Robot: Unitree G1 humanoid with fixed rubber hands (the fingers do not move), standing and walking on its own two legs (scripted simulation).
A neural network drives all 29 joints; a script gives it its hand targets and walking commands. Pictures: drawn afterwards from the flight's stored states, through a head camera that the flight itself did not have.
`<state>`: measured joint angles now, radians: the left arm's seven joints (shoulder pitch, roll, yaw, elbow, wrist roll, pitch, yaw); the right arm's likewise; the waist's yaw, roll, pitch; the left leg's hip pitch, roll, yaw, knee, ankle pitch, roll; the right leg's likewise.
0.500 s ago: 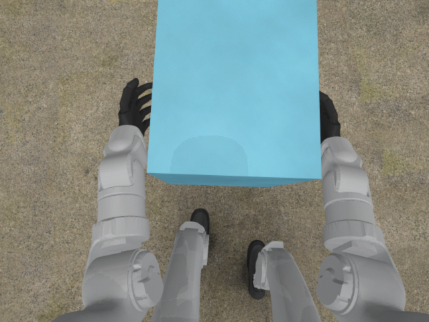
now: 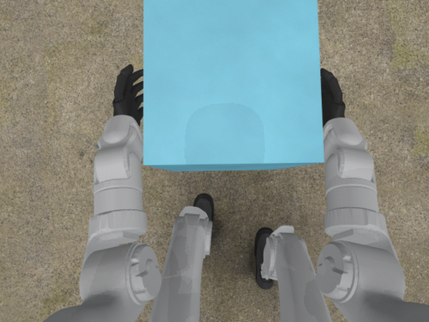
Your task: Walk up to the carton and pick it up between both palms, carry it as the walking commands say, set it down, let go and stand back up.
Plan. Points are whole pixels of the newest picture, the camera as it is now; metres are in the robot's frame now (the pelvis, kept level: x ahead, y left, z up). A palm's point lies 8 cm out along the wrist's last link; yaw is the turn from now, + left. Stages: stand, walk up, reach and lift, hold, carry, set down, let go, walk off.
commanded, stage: set down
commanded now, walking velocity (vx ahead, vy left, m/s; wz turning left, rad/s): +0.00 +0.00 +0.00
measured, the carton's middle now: (225, 94) +0.50 +0.08 -0.19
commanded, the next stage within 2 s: none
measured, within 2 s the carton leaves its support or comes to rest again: rests again in 1.70 s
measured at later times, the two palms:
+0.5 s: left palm (145, 119) +0.44 +0.26 -0.24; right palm (302, 116) +0.49 -0.09 -0.24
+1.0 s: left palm (156, 110) +0.48 +0.26 -0.32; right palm (294, 109) +0.52 -0.08 -0.33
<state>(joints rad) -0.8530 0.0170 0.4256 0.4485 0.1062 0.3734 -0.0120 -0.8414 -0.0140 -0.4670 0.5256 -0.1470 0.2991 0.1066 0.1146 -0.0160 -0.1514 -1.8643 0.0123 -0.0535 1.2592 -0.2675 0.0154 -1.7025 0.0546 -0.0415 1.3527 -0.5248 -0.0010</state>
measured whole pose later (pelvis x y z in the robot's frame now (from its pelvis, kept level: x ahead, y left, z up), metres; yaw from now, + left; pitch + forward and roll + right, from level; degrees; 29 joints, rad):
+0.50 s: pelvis -0.06 +0.01 -0.07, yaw -1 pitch +33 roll -5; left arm -1.31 0.17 0.42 0.38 0.09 0.45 0.02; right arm -1.30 -0.20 -0.39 0.45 -0.02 0.40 0.02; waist 0.12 -0.02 0.54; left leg -1.87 0.01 -0.06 1.57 -0.28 0.02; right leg -1.71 0.07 -0.04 1.69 -0.56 0.02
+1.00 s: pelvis -0.06 +0.00 -0.12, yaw -2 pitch +39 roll -5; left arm -1.53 0.26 0.45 0.61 0.10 0.41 0.01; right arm -1.53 -0.27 -0.37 0.65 -0.04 0.39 -0.01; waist 0.14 -0.02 0.54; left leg -2.09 0.01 -0.06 1.72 -0.31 0.01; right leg -1.93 0.09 -0.04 1.84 -0.61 0.02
